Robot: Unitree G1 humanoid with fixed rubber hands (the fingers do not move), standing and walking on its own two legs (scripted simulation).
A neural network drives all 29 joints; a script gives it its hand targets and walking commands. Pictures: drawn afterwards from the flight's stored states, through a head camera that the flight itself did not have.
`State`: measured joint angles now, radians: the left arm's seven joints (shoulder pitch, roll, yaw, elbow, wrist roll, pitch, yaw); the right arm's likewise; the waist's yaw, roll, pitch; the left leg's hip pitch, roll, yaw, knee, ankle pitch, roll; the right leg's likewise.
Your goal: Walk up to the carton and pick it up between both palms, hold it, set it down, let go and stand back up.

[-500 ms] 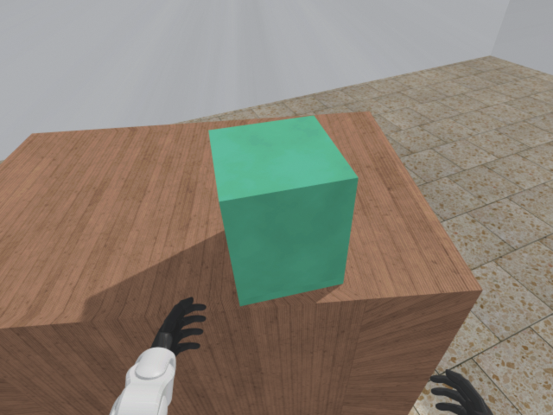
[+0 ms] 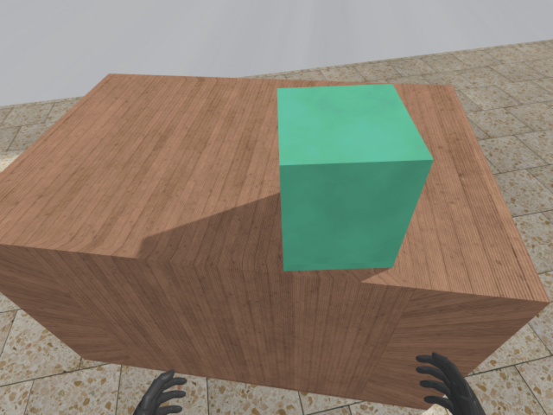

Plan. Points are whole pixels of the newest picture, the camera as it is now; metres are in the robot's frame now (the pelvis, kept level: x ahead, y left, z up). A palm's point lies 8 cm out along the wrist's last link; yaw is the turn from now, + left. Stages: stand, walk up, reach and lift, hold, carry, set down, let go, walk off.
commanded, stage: stand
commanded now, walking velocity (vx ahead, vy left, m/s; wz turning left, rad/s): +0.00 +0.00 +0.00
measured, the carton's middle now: (336, 180) +0.50 -0.07 +0.07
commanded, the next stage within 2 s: none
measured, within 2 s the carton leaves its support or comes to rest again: neither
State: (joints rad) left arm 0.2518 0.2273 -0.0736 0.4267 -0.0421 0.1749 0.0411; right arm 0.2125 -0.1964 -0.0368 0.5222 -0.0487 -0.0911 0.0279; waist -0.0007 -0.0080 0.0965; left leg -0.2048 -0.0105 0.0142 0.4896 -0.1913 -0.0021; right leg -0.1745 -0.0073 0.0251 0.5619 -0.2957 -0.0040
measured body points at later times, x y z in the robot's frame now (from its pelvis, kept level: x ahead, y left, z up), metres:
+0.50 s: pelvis +0.03 +0.04 +0.00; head +0.04 +0.06 +0.45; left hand +0.14 +0.30 -0.12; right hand +0.17 -0.22 -0.08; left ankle +0.05 +0.12 -0.73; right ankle +0.01 -0.12 -0.73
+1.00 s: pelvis +0.02 +0.04 +0.00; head +0.03 +0.05 +0.45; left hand +0.10 +0.30 -0.13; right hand +0.15 -0.22 -0.09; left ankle +0.05 +0.12 -0.73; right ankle +0.01 -0.12 -0.73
